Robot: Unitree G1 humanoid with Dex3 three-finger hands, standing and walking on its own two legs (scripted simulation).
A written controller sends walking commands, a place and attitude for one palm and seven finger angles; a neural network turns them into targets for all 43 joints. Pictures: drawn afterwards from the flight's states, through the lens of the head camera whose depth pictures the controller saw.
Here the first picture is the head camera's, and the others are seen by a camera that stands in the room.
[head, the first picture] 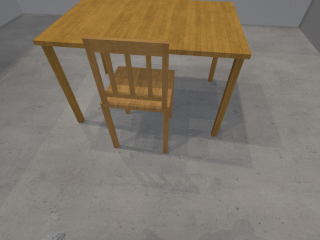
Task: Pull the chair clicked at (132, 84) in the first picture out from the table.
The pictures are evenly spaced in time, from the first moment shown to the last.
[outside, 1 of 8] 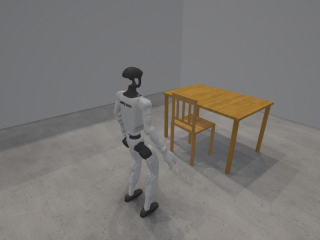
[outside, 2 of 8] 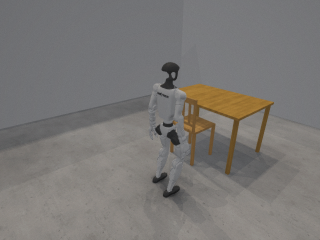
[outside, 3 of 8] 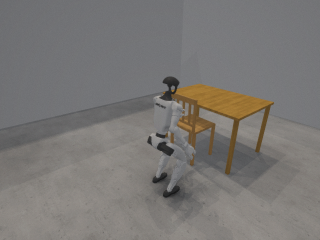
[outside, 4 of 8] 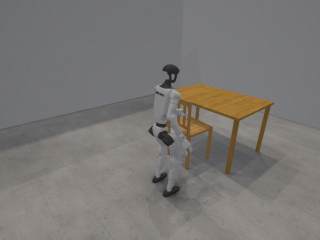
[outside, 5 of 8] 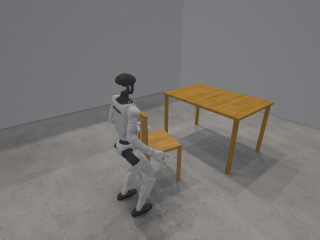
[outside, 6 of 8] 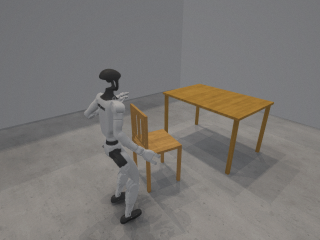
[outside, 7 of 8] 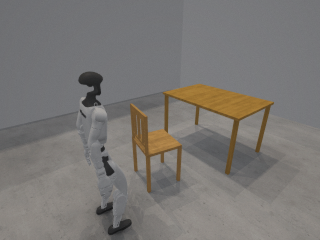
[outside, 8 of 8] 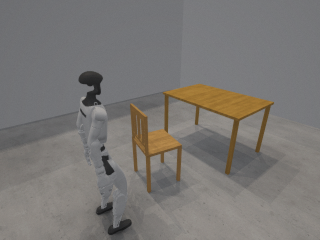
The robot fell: no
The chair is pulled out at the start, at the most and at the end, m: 0.00 0.64 0.64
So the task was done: yes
